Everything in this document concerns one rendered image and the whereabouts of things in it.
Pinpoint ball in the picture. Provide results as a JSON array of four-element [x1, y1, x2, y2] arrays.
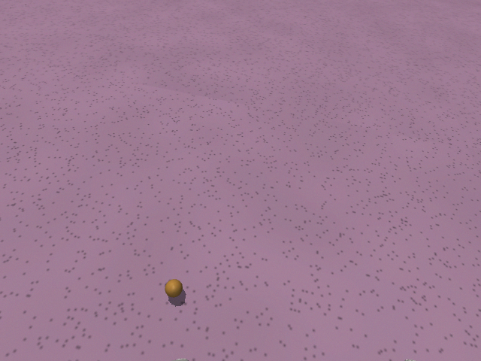
[[165, 279, 183, 297]]

